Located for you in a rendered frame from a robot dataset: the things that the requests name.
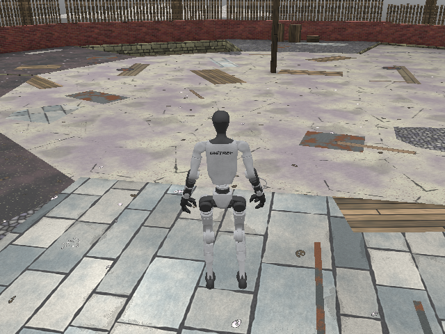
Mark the right robot upper arm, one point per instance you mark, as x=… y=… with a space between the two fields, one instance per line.
x=247 y=158

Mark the robot right hand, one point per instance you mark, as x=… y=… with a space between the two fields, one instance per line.
x=258 y=198

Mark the robot left hand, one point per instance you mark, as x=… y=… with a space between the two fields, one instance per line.
x=185 y=202

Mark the robot right forearm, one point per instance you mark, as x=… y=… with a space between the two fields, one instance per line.
x=256 y=185

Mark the left robot upper arm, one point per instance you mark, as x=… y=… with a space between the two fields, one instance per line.
x=199 y=148

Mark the robot right thigh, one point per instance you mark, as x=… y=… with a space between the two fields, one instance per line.
x=239 y=207

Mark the robot left forearm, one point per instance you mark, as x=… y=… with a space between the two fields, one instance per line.
x=188 y=187

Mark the left robot shin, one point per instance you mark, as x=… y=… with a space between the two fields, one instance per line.
x=208 y=256

